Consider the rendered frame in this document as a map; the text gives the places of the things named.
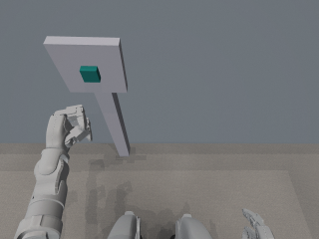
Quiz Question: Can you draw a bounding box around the left robot forearm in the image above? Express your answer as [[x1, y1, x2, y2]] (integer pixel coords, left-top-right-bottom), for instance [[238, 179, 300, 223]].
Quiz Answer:
[[14, 147, 70, 239]]

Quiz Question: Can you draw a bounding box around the left robot hand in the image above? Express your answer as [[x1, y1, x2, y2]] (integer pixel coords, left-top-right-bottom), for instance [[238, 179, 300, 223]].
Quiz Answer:
[[46, 105, 93, 153]]

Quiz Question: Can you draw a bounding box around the left robot thigh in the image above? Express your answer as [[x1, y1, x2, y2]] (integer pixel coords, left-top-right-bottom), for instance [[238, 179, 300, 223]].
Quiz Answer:
[[107, 214, 142, 239]]

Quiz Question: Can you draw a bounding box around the right robot hand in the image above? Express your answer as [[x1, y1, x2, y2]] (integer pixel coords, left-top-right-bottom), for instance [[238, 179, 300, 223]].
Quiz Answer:
[[241, 208, 275, 239]]

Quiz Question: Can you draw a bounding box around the robot left shin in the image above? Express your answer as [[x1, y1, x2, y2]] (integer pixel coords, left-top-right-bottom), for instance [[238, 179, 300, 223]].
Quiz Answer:
[[125, 211, 135, 215]]

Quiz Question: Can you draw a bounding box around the panel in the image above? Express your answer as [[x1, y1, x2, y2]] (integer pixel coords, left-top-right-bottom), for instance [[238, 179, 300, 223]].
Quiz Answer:
[[43, 36, 131, 156]]

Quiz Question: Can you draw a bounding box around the button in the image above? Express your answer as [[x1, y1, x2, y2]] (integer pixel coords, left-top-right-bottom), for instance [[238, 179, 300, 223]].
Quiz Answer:
[[80, 66, 101, 83]]

